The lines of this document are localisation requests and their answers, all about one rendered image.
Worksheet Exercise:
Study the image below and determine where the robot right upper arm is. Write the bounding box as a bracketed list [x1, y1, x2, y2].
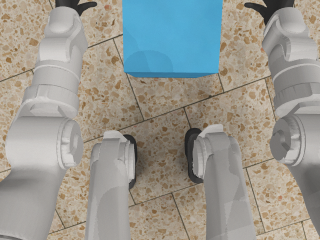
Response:
[269, 113, 320, 237]

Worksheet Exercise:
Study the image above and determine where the left robot foot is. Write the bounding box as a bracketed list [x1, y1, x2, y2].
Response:
[123, 134, 138, 190]

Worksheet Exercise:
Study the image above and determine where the right robot hand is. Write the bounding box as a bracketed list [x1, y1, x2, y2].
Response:
[244, 0, 295, 26]

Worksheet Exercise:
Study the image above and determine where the right robot thigh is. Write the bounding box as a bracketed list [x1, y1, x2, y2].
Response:
[193, 132, 257, 240]

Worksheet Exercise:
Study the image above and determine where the left robot forearm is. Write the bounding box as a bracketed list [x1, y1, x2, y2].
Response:
[5, 6, 88, 164]

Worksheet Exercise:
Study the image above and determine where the robot left upper arm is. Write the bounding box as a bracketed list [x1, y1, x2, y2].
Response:
[0, 116, 84, 240]

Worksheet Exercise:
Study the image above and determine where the right robot forearm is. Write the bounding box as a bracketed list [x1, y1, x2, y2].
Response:
[261, 7, 320, 118]

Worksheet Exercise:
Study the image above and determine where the carton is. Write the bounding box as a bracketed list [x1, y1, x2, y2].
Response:
[122, 0, 223, 78]

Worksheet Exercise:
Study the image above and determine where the left robot hand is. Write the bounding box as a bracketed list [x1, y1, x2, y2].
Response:
[55, 0, 97, 16]

